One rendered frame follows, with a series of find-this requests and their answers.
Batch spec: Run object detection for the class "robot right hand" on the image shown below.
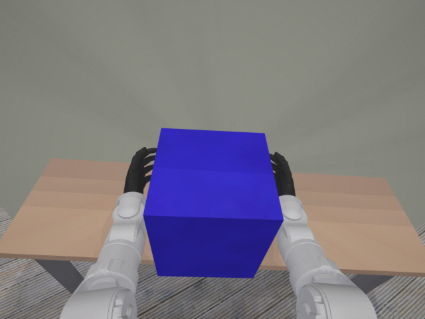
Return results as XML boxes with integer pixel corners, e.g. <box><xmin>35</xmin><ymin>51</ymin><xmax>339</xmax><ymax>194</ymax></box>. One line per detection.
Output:
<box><xmin>269</xmin><ymin>152</ymin><xmax>296</xmax><ymax>196</ymax></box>

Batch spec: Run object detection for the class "robot left forearm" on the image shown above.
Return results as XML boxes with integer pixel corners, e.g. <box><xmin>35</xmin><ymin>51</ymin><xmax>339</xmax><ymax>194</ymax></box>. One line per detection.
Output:
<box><xmin>59</xmin><ymin>192</ymin><xmax>147</xmax><ymax>319</ymax></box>

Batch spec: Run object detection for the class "carton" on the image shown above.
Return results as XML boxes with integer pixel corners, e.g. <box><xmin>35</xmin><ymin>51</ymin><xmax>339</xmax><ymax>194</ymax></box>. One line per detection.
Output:
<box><xmin>143</xmin><ymin>128</ymin><xmax>284</xmax><ymax>278</ymax></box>

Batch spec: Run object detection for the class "right robot upper arm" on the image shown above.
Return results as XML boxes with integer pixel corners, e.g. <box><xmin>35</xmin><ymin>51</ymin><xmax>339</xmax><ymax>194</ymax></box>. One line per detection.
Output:
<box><xmin>296</xmin><ymin>282</ymin><xmax>377</xmax><ymax>319</ymax></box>

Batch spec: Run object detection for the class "robot left hand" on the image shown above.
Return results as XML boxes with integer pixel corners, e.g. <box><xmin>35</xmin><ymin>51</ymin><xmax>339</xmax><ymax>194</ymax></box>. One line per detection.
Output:
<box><xmin>124</xmin><ymin>147</ymin><xmax>157</xmax><ymax>194</ymax></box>

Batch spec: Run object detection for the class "table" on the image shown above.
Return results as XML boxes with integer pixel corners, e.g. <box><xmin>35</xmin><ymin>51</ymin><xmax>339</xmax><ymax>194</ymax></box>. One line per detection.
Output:
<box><xmin>0</xmin><ymin>158</ymin><xmax>425</xmax><ymax>294</ymax></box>

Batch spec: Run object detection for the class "robot right forearm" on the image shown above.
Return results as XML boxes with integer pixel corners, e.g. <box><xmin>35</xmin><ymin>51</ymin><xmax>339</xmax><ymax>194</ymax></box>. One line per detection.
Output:
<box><xmin>276</xmin><ymin>195</ymin><xmax>377</xmax><ymax>318</ymax></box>

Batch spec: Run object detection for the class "left robot upper arm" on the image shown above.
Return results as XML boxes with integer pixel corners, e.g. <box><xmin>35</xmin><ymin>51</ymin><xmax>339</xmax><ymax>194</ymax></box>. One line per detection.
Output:
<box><xmin>61</xmin><ymin>286</ymin><xmax>137</xmax><ymax>319</ymax></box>

